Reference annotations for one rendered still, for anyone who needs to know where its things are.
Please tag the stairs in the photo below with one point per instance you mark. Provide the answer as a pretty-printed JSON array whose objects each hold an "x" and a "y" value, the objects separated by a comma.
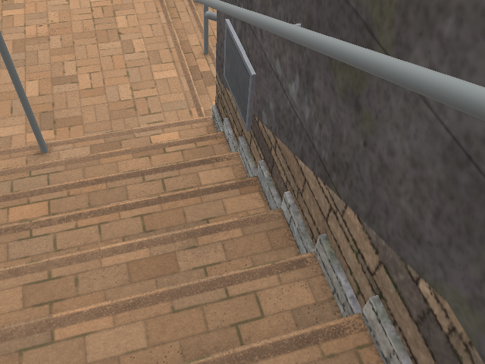
[
  {"x": 188, "y": 20},
  {"x": 151, "y": 245}
]

